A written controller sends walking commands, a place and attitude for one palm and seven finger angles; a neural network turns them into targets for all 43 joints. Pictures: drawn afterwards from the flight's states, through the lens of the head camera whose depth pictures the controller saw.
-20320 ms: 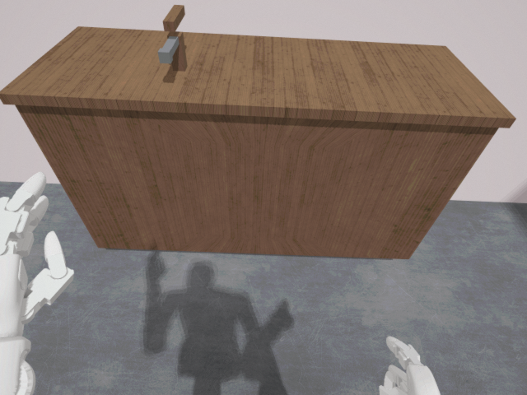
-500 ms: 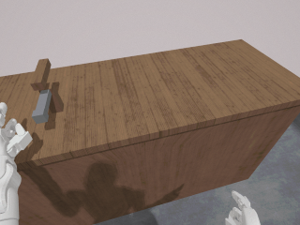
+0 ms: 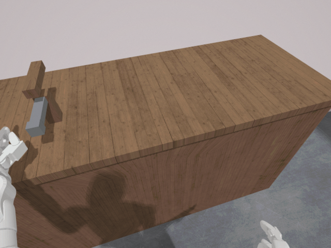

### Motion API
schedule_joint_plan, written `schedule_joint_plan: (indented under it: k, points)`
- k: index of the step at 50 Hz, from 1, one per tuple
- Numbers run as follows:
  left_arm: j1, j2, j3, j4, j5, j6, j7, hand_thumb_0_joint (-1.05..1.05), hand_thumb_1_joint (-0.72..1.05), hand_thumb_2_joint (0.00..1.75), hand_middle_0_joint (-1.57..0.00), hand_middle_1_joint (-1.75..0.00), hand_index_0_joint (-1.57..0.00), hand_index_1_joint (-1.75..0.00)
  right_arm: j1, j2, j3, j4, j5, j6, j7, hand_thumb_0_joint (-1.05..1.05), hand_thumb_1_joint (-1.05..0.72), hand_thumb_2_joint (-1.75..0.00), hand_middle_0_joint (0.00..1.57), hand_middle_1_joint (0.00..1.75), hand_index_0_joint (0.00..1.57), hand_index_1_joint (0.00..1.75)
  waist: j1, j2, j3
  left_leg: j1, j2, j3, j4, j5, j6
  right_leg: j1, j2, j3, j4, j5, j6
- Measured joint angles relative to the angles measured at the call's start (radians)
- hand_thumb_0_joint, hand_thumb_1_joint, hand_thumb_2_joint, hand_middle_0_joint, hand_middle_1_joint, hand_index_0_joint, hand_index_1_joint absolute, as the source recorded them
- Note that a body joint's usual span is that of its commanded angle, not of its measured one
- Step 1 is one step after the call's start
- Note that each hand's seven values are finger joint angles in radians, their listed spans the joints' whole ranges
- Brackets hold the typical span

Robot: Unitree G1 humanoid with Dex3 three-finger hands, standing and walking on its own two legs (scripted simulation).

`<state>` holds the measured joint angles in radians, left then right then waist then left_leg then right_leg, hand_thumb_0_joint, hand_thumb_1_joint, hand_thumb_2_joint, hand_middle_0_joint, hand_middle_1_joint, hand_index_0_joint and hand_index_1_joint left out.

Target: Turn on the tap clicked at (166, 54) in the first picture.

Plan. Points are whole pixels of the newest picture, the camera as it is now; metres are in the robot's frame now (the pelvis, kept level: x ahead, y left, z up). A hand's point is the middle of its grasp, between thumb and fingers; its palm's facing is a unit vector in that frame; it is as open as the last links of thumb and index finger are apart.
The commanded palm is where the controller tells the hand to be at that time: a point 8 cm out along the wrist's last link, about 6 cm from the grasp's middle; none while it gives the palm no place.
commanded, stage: reach beside the lever's end, fingers flat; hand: left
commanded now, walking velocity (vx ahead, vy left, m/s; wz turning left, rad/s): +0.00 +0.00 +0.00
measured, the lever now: (35, 128) +0.33 +0.33 +0.14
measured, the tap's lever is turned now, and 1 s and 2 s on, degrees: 0 1 29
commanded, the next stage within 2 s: push the lever round in 0.18 s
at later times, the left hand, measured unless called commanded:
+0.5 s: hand (22, 148) +0.28 +0.34 +0.13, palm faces +0.60 -0.80 -0.07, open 7.9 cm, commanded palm +0.24 +0.37 +0.14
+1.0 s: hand (35, 144) +0.29 +0.32 +0.13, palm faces +0.59 -0.80 -0.07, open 7.9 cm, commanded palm +0.25 +0.34 +0.14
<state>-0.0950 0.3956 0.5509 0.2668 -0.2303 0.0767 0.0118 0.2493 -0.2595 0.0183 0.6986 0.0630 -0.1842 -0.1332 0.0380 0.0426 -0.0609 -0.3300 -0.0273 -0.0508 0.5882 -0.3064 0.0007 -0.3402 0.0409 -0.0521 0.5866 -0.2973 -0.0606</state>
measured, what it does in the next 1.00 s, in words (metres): stands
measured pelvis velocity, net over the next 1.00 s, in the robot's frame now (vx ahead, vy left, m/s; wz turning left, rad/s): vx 0.00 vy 0.00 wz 0.01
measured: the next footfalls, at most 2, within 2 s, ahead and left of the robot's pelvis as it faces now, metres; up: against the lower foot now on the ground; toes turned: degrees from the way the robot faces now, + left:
none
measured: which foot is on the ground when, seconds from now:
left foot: down 0.00-1.00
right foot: down 0.00-1.00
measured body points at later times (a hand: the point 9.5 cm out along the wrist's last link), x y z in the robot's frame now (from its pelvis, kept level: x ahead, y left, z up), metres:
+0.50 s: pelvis +0.01 +0.01 +0.00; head +0.00 -0.01 +0.45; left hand +0.24 +0.38 +0.14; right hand +0.20 -0.23 -0.09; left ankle +0.00 +0.12 -0.73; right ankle +0.00 -0.08 -0.73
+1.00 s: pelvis +0.00 +0.00 +0.00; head +0.00 -0.02 +0.45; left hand +0.25 +0.36 +0.14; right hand +0.18 -0.24 -0.10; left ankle +0.00 +0.12 -0.73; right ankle +0.00 -0.08 -0.73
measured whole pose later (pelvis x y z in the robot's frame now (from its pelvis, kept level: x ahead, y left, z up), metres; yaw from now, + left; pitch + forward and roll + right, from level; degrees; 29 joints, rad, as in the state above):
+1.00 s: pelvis +0.00 +0.00 +0.00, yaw +0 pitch +2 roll +0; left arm -0.07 0.31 0.47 0.16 -0.21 0.11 0.10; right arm 0.21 -0.25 0.02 0.71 0.06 -0.17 -0.14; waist 0.05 0.04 -0.06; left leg -0.30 -0.03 -0.06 0.58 -0.31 0.00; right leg -0.31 0.04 -0.06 0.58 -0.30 -0.06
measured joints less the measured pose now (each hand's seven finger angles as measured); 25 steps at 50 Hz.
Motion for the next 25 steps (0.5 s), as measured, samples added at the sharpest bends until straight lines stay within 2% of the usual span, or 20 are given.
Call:
schedule_joint_plan:
  k: [9, 25]
  points:
    - [0.020, -0.030, -0.016, -0.048, 0.007, -0.005, 0.024, 0.02, 0.90, 0.90, -0.15, -0.15, -0.15, -0.15, -0.011, 0.007, 0.003, 0.004, -0.007, -0.005, 0.000, 0.01, -0.90, -0.90, 0.21, 0.30, 0.21, 0.30, 0.010, 0.000, -0.001, 0.006, -0.006, 0.000, 0.000, -0.003, 0.005, 0.007, -0.006, 0.000, 0.000, -0.005, 0.006]
    - [0.039, -0.062, -0.055, -0.114, 0.007, 0.032, 0.038, 0.02, 0.90, 0.90, -0.15, -0.15, -0.15, -0.15, -0.053, 0.010, 0.010, -0.009, -0.005, -0.007, -0.004, 0.01, -0.90, -0.90, 0.21, 0.30, 0.21, 0.30, 0.032, -0.002, -0.002, 0.024, -0.013, -0.010, -0.004, -0.005, 0.007, 0.029, -0.013, -0.009, -0.003, -0.011, 0.008]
